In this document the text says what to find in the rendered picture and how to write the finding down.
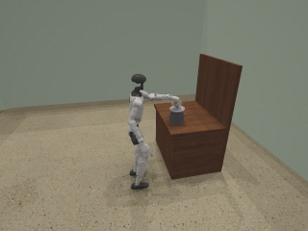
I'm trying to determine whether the robot right forearm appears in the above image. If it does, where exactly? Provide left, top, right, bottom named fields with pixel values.
left=129, top=120, right=145, bottom=145

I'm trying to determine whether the right robot shin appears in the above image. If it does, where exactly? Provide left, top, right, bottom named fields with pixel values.
left=135, top=161, right=148, bottom=186

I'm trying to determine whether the left robot hand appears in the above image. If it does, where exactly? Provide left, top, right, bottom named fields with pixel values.
left=170, top=96, right=182, bottom=107

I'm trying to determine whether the robot head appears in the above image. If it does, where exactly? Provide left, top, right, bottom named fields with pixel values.
left=131, top=73, right=146, bottom=97

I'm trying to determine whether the robot right upper arm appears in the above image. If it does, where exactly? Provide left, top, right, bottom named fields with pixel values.
left=128, top=97, right=142, bottom=125

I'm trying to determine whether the robot left forearm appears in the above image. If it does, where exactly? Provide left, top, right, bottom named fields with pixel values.
left=154, top=93, right=173, bottom=100

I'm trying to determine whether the pot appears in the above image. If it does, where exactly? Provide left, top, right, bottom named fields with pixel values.
left=167, top=112, right=186, bottom=126

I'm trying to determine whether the table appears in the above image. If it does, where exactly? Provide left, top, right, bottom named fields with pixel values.
left=154, top=54, right=243, bottom=180

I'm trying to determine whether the right robot hand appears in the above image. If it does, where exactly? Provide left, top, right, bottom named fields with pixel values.
left=141, top=143, right=153, bottom=159

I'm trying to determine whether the lid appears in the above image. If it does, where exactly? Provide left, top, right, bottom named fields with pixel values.
left=169, top=106, right=185, bottom=113

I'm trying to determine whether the robot left upper arm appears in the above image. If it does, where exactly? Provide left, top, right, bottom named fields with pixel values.
left=140, top=90, right=156, bottom=101

